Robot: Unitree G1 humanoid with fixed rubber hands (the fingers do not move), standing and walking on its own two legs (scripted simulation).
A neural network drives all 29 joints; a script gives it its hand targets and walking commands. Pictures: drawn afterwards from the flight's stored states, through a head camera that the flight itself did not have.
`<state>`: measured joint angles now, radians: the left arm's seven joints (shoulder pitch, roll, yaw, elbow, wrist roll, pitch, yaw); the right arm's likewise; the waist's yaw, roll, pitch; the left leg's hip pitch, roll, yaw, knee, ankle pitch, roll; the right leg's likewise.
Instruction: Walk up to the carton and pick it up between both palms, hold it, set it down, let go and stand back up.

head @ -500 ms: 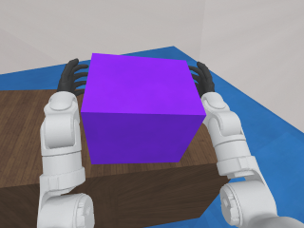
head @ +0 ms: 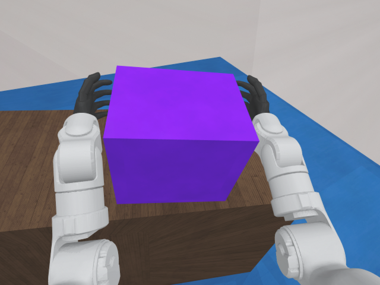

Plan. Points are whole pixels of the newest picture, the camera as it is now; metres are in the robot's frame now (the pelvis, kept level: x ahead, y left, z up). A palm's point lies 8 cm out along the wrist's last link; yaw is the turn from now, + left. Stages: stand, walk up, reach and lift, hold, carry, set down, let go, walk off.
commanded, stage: hold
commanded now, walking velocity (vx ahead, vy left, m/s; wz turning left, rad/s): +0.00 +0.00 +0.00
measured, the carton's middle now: (175, 138) +0.36 +0.01 +0.15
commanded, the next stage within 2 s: none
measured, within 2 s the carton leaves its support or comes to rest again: neither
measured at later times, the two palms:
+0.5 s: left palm (86, 117) +0.34 +0.18 +0.21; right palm (257, 117) +0.36 -0.15 +0.21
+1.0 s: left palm (87, 117) +0.35 +0.17 +0.21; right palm (258, 116) +0.36 -0.15 +0.21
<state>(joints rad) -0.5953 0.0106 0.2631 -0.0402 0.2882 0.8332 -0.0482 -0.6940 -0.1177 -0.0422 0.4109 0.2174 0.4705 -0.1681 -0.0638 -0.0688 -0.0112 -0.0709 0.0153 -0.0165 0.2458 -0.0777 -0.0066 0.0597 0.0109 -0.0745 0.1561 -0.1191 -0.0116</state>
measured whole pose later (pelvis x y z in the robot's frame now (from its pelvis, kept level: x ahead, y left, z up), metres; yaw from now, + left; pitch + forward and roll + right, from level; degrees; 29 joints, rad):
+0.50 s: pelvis +0.00 +0.00 +0.00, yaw +0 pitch -6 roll -1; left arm -0.56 0.01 0.27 -0.10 0.28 0.85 -0.07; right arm -0.66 -0.13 -0.01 0.36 0.25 0.48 -0.19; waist -0.06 -0.07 0.00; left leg -0.04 0.02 -0.01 0.24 -0.08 -0.01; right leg 0.09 0.01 -0.07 0.14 -0.12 -0.01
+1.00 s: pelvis +0.01 +0.00 +0.00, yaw +0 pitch -6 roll -1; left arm -0.55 0.00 0.27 -0.10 0.29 0.84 -0.07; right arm -0.65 -0.13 -0.01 0.35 0.25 0.48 -0.19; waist -0.07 -0.08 -0.01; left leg -0.04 0.02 -0.01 0.24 -0.08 -0.01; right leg 0.09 0.01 -0.07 0.14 -0.12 -0.01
